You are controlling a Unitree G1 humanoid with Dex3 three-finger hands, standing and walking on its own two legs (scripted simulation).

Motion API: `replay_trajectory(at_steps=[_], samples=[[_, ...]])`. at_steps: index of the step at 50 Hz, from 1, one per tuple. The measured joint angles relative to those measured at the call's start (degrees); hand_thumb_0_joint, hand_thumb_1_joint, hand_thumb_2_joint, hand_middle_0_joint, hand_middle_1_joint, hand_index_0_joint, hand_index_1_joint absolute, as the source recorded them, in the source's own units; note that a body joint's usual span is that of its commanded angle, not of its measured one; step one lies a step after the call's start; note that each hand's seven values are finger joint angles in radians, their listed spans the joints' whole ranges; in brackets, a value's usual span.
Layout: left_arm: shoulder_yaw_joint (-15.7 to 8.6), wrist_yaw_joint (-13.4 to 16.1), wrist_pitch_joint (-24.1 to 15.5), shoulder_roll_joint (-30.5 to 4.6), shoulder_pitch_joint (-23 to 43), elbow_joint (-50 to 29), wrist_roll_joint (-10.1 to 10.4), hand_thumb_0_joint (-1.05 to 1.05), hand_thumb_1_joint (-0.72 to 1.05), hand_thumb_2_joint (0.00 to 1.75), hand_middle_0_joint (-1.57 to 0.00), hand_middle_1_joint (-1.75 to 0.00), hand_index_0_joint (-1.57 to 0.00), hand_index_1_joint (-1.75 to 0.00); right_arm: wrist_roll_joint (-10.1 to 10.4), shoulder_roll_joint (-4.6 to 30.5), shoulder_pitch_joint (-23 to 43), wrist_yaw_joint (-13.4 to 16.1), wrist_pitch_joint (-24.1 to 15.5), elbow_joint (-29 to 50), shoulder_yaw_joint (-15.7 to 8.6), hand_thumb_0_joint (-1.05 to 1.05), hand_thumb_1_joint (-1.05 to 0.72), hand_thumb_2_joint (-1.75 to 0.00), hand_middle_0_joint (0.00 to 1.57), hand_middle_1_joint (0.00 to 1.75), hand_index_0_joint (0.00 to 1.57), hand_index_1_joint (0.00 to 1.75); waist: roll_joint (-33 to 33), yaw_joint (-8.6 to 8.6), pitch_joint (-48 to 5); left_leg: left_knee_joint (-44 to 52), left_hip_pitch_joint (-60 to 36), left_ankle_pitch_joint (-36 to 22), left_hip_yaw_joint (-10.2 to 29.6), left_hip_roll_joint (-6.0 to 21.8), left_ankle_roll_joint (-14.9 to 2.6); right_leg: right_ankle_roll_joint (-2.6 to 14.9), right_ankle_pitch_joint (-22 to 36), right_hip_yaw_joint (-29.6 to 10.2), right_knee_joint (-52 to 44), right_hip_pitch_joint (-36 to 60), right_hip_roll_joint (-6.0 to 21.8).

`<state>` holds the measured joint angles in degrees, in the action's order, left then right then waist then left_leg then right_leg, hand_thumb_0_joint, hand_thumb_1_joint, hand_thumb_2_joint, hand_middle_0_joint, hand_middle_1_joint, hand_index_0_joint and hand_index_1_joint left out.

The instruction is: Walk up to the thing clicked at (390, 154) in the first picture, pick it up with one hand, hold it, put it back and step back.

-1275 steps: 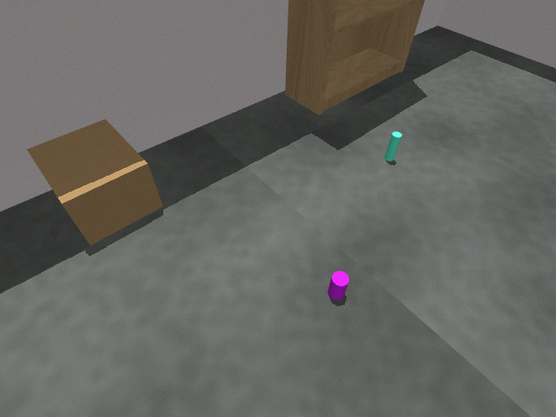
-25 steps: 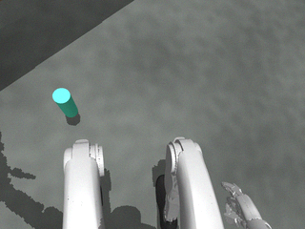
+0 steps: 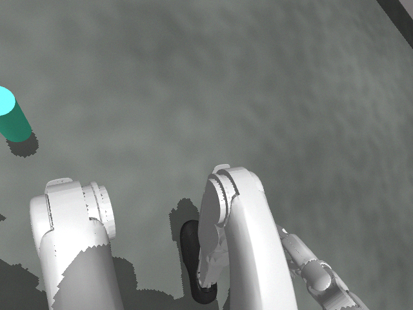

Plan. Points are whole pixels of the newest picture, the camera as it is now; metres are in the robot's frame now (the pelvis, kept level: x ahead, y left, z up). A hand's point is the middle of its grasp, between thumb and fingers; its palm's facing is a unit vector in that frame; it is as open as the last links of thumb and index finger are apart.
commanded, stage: close in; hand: left
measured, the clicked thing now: (7, 117) +0.46 +0.29 -0.21
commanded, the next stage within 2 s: rest palm in 0.56 s
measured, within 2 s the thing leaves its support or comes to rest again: leaves its support in 1.84 s
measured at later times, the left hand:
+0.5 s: hand out of the picture +0.41 +0.31 -0.17, palm faces +0.33 -0.94 +0.01, open 17.5 cm
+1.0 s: hand (3, 124) +0.43 +0.29 -0.18, palm faces +0.35 -0.94 +0.01, open 13.3 cm
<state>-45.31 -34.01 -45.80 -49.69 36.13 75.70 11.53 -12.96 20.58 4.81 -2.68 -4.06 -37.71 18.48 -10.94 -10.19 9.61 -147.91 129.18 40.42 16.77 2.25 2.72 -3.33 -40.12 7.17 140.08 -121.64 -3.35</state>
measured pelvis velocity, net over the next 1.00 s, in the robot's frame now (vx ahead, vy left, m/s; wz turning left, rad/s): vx -0.02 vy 0.02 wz -0.08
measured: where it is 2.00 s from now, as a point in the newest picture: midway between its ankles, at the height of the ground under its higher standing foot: (147, 291)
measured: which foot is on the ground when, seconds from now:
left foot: down 0.00-1.00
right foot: down 0.00-1.00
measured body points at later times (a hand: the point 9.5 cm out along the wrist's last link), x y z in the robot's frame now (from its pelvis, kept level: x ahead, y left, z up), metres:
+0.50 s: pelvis -0.02 +0.01 -0.02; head +0.20 +0.18 +0.33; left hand +0.39 +0.36 -0.16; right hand +0.15 -0.25 -0.05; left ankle +0.08 +0.14 -0.26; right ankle +0.11 -0.13 -0.26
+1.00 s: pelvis -0.02 +0.02 -0.02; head +0.21 +0.19 +0.32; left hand +0.41 +0.34 -0.18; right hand +0.13 -0.24 -0.05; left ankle +0.08 +0.14 -0.26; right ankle +0.11 -0.13 -0.26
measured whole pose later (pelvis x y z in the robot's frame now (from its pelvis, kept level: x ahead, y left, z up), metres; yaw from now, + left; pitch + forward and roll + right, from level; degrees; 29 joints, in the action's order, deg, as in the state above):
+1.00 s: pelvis -0.02 +0.02 -0.02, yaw -5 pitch +10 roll -17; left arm -32.8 -1.9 -64.1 -49.2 37.7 85.1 4.5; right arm -21.6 21.5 9.4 -7.8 2.5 -31.3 29.8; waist -16.3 -14.8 17.9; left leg -154.3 127.0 40.2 24.0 2.1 1.3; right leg -4.6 -36.8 12.1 140.2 -117.0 -6.4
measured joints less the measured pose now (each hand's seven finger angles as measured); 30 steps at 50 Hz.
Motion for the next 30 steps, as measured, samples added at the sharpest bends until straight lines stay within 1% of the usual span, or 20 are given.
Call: replay_trajectory(at_steps=[3, 5, 6, 9, 11, 14, 18, 22, 25, 30], samples=[[0.91, 1.91, -2.41, -0.08, -0.09, 1.99, 0.03, -0.02, -0.58, 0.04, -0.06, -0.11, -0.07, -0.09, -1.14, 0.22, 1.27, -0.21, 0.71, 0.86, 1.77, 0.01, -0.91, -0.89, 0.21, 0.3, 0.2, 0.3, -0.7, -0.55, 1.11, -1.27, -0.23, 0.15, 1.0, -0.07, 0.05, -0.32, 0.28, 0.59, 0.6, 0.4, -0.4], [2.43, 3.77, -3.95, -0.15, 0.2, 3.8, 0.24, -0.02, -0.58, 0.04, -0.06, -0.11, -0.07, -0.09, -1.88, 0.34, 2.01, -0.4, 1.0, 1.5, 2.75, 0.01, -0.91, -0.89, 0.21, 0.3, 0.2, 0.3, -1.21, -0.86, 1.64, -2.03, -0.36, 0.16, 1.63, -0.1, 0.07, -0.49, 0.55, 0.95, 0.92, 0.6, -0.68], [2.79, 4.83, -4.57, 0.04, 0.36, 4.34, 0.0, -0.02, -0.58, 0.05, -0.06, -0.12, -0.07, -0.09, -2.2, 0.43, 2.38, -0.55, 1.16, 1.88, 3.24, 0.01, -0.91, -0.89, 0.21, 0.3, 0.2, 0.3, -1.42, -0.98, 1.97, -2.37, -0.45, 0.14, 1.98, -0.13, 0.07, -0.58, 0.7, 1.18, 1.02, 0.77, -0.81], [2.47, 8.69, -6.71, 0.33, 0.41, 5.62, -1.29, -0.02, -0.59, 0.06, -0.06, -0.12, -0.07, -0.1, -3.39, 0.65, 3.46, -1.13, 1.63, 3.23, 4.58, 0.01, -0.91, -0.89, 0.21, 0.3, 0.2, 0.3, -2.13, -1.53, 2.84, -3.33, -0.76, 0.1, 3.01, -0.15, 0.05, -0.71, 1.21, 1.85, 1.21, 1.25, -1.26], [3.28, 11.56, -8.06, 0.84, 0.47, 5.84, -1.61, -0.02, -0.6, 0.06, -0.05, -0.13, -0.07, -0.1, -4.08, 0.82, 3.81, -1.58, 1.87, 4.03, 5.1, 0.0, -0.91, -0.89, 0.21, 0.3, 0.2, 0.3, -2.5, -1.75, 3.35, -3.84, -0.96, 0.03, 3.55, -0.25, 0.04, -0.6, 1.45, 2.22, 1.31, 1.63, -1.43], [4.14, 15.47, -9.84, 1.54, 0.33, 5.91, -3.04, -0.02, -0.6, 0.07, -0.05, -0.13, -0.07, -0.1, -5.14, 0.97, 4.34, -2.22, 2.44, 4.63, 5.84, 0.0, -0.91, -0.89, 0.21, 0.3, 0.2, 0.3, -2.91, -2.07, 4.08, -4.38, -1.27, -0.15, 4.19, -0.38, -0.08, -0.56, 1.77, 2.69, 1.31, 2.27, -1.63], [6.2, 19.63, -11.63, 1.99, -0.34, 5.87, -4.53, -0.02, -0.6, 0.09, -0.04, -0.13, -0.07, -0.1, -6.3, 1.12, 4.52, -2.97, 3.46, 4.9, 6.5, 0.0, -0.91, -0.89, 0.21, 0.3, 0.2, 0.3, -3.17, -2.49, 4.82, -4.82, -1.41, -0.55, 4.67, -0.5, -0.49, -0.65, 2.21, 3.07, 1.15, 2.92, -1.83], [8.19, 22.25, -13.04, 2.16, -0.77, 5.99, -5.27, -0.02, -0.59, 0.1, -0.04, -0.13, -0.07, -0.1, -6.88, 1.35, 4.38, -3.59, 4.29, 4.84, 7.23, 0.0, -0.91, -0.89, 0.21, 0.3, 0.2, 0.3, -3.32, -2.87, 5.53, -5.07, -1.39, -1.0, 4.82, -0.45, -1.04, -0.63, 2.63, 3.24, 0.93, 3.35, -2.04], [9.31, 23.84, -14.13, 2.29, -0.73, 6.65, -5.16, -0.02, -0.57, 0.1, -0.04, -0.13, -0.07, -0.1, -7.13, 1.57, 4.03, -4.03, 4.79, 4.97, 7.86, 0.0, -0.91, -0.89, 0.21, 0.3, 0.2, 0.3, -3.42, -3.17, 5.96, -5.27, -1.53, -1.16, 5.02, -0.44, -1.26, -0.46, 2.84, 3.43, 0.83, 3.71, -2.17], [10.61, 26.14, -15.69, 2.27, -0.22, 8.14, -5.16, -0.02, -0.55, 0.12, -0.05, -0.13, -0.07, -0.1, -7.48, 1.68, 3.54, -4.54, 5.38, 5.37, 8.95, 0.0, -0.91, -0.89, 0.21, 0.3, 0.2, 0.3, -3.85, -3.72, 6.53, -5.58, -1.86, -1.22, 5.5, -0.37, -1.41, -0.68, 3.17, 3.76, 0.7, 4.14, -2.43]])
